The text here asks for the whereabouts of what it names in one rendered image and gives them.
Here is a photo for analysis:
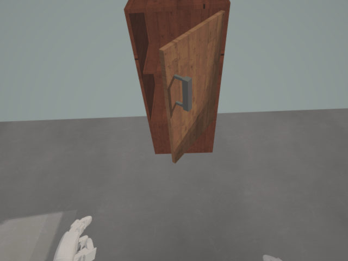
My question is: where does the cupboard door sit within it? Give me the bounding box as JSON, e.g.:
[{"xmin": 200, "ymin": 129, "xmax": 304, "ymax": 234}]
[{"xmin": 159, "ymin": 10, "xmax": 225, "ymax": 163}]

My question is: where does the handle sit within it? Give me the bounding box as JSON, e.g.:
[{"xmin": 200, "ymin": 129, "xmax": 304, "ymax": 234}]
[{"xmin": 174, "ymin": 74, "xmax": 192, "ymax": 112}]

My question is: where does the left robot hand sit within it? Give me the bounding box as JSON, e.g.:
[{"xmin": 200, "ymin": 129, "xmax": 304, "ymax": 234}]
[{"xmin": 53, "ymin": 216, "xmax": 96, "ymax": 261}]

